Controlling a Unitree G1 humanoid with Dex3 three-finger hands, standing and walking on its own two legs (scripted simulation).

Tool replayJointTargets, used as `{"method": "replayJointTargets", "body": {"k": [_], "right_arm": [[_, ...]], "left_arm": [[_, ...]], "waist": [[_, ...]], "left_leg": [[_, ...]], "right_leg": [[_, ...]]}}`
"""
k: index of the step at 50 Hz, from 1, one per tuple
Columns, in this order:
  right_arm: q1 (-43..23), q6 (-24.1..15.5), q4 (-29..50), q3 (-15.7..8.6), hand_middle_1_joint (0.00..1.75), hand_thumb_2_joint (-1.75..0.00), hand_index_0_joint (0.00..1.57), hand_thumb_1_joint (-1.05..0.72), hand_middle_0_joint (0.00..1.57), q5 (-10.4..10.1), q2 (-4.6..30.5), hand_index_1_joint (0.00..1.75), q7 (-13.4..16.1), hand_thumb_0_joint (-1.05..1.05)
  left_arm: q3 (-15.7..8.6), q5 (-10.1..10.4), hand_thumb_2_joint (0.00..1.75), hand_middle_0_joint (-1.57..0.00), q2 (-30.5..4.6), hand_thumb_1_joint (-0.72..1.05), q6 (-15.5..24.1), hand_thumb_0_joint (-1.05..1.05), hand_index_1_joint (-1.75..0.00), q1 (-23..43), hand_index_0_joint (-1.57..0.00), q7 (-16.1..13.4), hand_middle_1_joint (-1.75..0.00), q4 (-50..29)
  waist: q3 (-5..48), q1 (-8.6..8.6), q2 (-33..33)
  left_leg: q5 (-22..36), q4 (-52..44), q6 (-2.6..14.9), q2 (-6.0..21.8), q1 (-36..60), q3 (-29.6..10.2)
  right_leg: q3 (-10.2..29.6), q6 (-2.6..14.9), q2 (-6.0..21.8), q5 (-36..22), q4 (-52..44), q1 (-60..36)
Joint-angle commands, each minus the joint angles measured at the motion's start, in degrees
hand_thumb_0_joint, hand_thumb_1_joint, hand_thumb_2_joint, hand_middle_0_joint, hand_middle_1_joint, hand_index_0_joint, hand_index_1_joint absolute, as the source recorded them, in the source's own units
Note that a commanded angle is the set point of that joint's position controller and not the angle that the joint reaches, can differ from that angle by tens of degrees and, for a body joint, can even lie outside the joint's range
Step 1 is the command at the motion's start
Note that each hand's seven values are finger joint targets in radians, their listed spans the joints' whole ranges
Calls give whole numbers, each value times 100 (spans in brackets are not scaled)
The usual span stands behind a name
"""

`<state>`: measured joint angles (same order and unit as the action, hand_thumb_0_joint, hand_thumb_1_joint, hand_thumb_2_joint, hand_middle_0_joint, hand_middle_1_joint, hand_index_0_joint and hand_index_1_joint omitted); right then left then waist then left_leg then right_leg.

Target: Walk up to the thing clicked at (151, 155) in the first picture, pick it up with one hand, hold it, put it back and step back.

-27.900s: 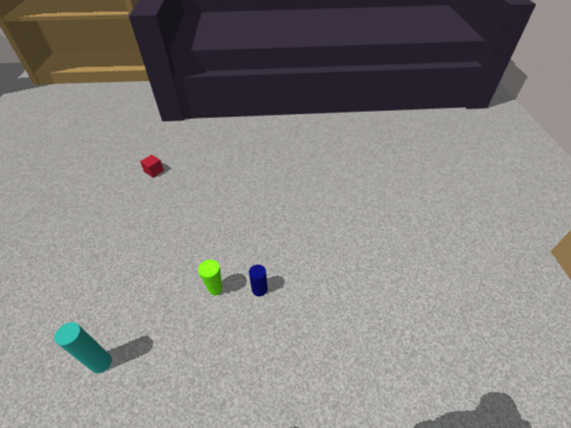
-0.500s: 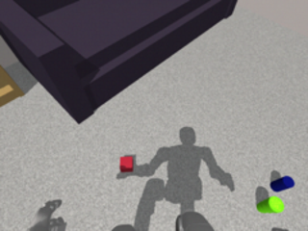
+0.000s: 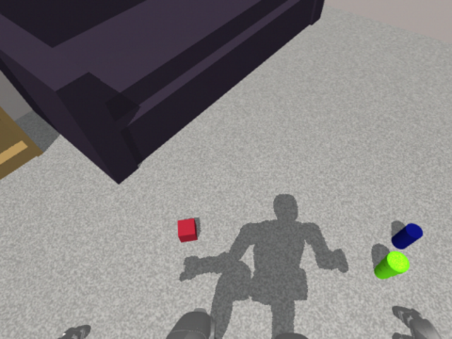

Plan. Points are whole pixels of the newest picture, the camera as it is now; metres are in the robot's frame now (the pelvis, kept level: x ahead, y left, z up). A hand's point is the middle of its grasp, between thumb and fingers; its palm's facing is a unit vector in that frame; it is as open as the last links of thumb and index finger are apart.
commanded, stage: walk up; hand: left
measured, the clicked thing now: (187, 230) +0.59 +0.23 -0.72
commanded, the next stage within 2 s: stand in 1.56 s
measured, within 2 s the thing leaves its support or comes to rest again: neither
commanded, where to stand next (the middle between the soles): +0.18 +0.01 m, yaw +6 degrees
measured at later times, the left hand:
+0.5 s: hand out of the picture -0.07 +0.25 -0.14, palm faces +0.07 -0.94 -0.34, open 7.4 cm
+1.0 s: hand out of the picture -0.11 +0.25 -0.13, palm faces +0.08 -0.93 -0.37, open 7.4 cm
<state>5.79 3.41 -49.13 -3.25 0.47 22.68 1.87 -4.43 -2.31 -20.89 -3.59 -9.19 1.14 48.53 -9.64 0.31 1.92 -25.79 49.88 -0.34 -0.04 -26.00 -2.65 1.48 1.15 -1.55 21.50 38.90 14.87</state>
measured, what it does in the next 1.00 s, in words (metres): walks backwards: left foot, then right foot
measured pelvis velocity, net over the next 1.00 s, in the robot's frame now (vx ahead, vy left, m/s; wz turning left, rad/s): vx -0.17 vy -0.03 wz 0.06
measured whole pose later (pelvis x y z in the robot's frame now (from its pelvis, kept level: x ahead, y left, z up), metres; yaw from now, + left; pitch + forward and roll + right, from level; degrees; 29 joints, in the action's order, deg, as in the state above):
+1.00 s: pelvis -0.17 -0.03 +0.01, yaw +4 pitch -3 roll +0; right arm 13.2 -0.8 -56.3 -1.8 1.6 18.6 -1.1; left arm -3.4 -0.8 -22.3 0.7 -10.5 0.6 56.6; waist -3.9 0.3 -0.8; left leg -14.4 30.8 0.0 -0.7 -13.7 -2.5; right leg 0.9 0.4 0.6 17.8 30.6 10.8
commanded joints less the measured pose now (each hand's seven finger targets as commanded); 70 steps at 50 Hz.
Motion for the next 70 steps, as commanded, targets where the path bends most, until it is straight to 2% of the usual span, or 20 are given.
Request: {"method": "replayJointTargets", "body": {"k": [1, 8, 13, 15, 16, 19, 25, 28, 29, 30, 31, 32, 40, 41, 42, 44, 49, 52, 62, 70], "right_arm": [[436, -180, 318, -255, 30, -90, 20, -90, 20, -113, 1145, 30, 94, 0], [391, -325, 576, -192, 30, -90, 20, -90, 20, 42, 950, 30, 119, 0], [1138, -386, 246, -319, 30, -90, 20, -90, 20, 136, 1072, 30, 56, 0], [729, -385, 434, -521, 30, -90, 20, -90, 20, 191, 2154, 30, -16, 0], [527, -421, 494, -558, 30, -90, 20, -90, 20, 208, 2103, 30, 3, 0], [16, -493, 494, -300, 30, -90, 20, -90, 20, 202, 1350, 30, 77, 0], [337, -474, 424, -359, 30, -90, 20, -90, 20, 245, 1345, 30, -61, 0], [207, -346, 385, -322, 30, -90, 20, -90, 20, 202, 1380, 30, -150, 0], [211, -328, 399, -242, 30, -90, 20, -90, 20, 136, 1094, 30, -158, 0], [274, -331, 515, -136, 30, -90, 20, -90, 20, 66, 739, 30, -189, 0], [43, -302, 472, -207, 30, -90, 20, -90, 20, 73, 922, 30, -130, 0], [128, -301, 302, -275, 30, -90, 20, -90, 20, 57, 1119, 30, -137, 0], [756, -551, -228, -275, 30, -90, 20, -90, 20, 102, 911, 30, -226, 0], [824, -602, -250, -305, 30, -90, 20, -90, 20, 135, 952, 30, -195, 0], [623, -640, -212, -321, 30, -90, 20, -90, 20, 180, 1233, 30, -167, 0], [448, -652, -149, -350, 30, -90, 20, -90, 20, 148, 1490, 30, -199, 0], [136, -605, -232, -144, 30, -90, 20, -90, 20, 21, 990, 30, -191, 0], [353, -552, -342, -134, 30, -90, 20, -90, 20, 8, 817, 30, -177, 0], [167, -659, -674, -90, 30, -90, 20, -90, 20, 36, 903, 30, -156, 0], [-149, -596, -743, -86, 30, -90, 20, -90, 20, 42, 876, 30, -141, 0]], "left_arm": [[-385, 29, 90, -20, -1453, 90, 174, 0, -30, 675, -20, -206, -30, -829], [-400, -36, 90, -20, -1289, 90, 112, 0, -30, -153, -20, -298, -30, -1006], [-272, 87, 90, -20, -1286, 90, 16, 0, -30, 131, -20, -209, -30, -1121], [-306, 137, 90, -20, -1177, 90, 32, 0, -30, 462, -20, -234, -30, -1210], [-389, 19, 90, -20, -1323, 90, 14, 0, -30, 572, -20, -276, -30, -1096], [-381, 180, 90, -20, -1178, 90, 34, 0, -30, -139, -20, -227, -30, -640], [-252, 110, 90, -20, -1127, 90, 304, 0, -30, -34, -20, -42, -30, -416], [-265, 98, 90, -20, -980, 90, 478, 0, -30, -688, -20, -116, -30, 122], [-313, 44, 90, -20, -1179, 90, 550, 0, -30, -871, -20, -159, -30, 272], [-397, -48, 90, -20, -1538, 90, 618, 0, -30, -855, -20, -178, -30, 225], [-456, -51, 90, -20, -2040, 90, 596, 0, -30, -343, -20, -170, -30, 57], [-404, -40, 90, -20, -1915, 90, 615, 0, -30, 97, -20, -163, -30, -71], [-226, 60, 90, -20, -1383, 90, 535, 0, -30, 224, -20, -97, -30, 14], [-136, 82, 90, -20, -1169, 90, 515, 0, -30, 97, -20, -97, -30, 43], [-45, 186, 90, -20, -866, 90, 493, 0, -30, 104, -20, -85, -30, 85], [-178, 195, 90, -20, -1244, 90, 468, 0, -30, -2, -20, -125, -30, 249], [-159, 155, 90, -20, -1119, 90, 643, 0, -30, -208, -20, -161, -30, 585], [-204, 97, 90, -20, -1581, 90, 658, 0, -30, 133, -20, -161, -30, 549], [-96, 217, 90, -20, -1208, 90, 625, 0, -30, 464, -20, -176, -30, 731], [-35, 203, 90, -20, -1161, 90, 580, 0, -30, 669, -20, -180, -30, 868]], "waist": [[620, -163, -967], [1169, 376, -1347], [1480, -85, -774], [1153, -211, 1182], [924, -249, 811], [821, 286, 180], [919, -219, 882], [887, 121, 901], [992, 191, 385], [912, 144, -766], [564, 232, -1187], [127, 77, -833], [631, -109, -1041], [770, -122, -692], [796, -52, 282], [705, 40, 255], [1113, 247, 460], [977, 8, -420], [1239, 83, -212], [1229, 78, -9]], "left_leg": [[-398, 2083, 0, -575, 6, -671], [-658, 190, -130, -322, -248, -49], [1436, -2777, 201, -6, 1547, 60], [2130, -3217, 1574, 2324, 1035, -2937], [2169, -3279, 1880, 2530, 498, -3200], [2879, -2720, 1209, 1485, 1066, -1210], [-123, -2810, 1183, 1252, 1569, -987], [211, -2268, 929, 1010, 962, -628], [483, -1659, 665, 848, 496, -481], [13, -868, 219, 260, -474, -150], [-772, -193, 61, 19, -77, -298], [-604, 158, 19, 125, 332, -679], [707, -2511, 65, -196, 1787, 90], [999, -2888, 119, 64, 2246, -349], [425, -3367, 519, 1049, 2023, -2015], [-614, -3648, 1184, 1625, 1067, -2649], [2216, -2586, 357, 733, 907, -978], [722, -2055, 109, 94, 756, -333], [3351, -2398, 360, 521, 1387, -610], [2981, -2607, 359, 560, 1437, -698]], "right_leg": [[1334, 1174, 1583, -2735, -1563, 525], [1061, 1205, 1550, -4071, -791, -1370], [881, 607, 1321, -2175, -129, -225], [95, -49, -129, 1479, 1748, 1120], [794, -60, -126, 1620, 2758, 931], [1090, 14, -318, 676, 3284, 1217], [147, -209, 72, 1002, 165, 461], [-331, 7, -114, -48, -1923, -758], [264, 101, 127, -297, -2025, -1283], [2103, 439, 1096, 710, -2318, -1423], [3172, 1164, 2155, 1964, -2686, 192], [3096, 1259, 2213, 2155, -2676, 886], [869, 537, 1107, 50, -1553, 376], [602, 372, 920, -412, -1024, 552], [150, 29, 351, 49, -418, 933], [118, 28, 258, 987, 299, 270], [264, 94, 470, -1024, -1699, -1249], [1252, 591, 1328, -248, -1985, -957], [183, 150, 755, -2094, -1476, -1269], [96, 124, 741, -1728, -1595, -1248]]}}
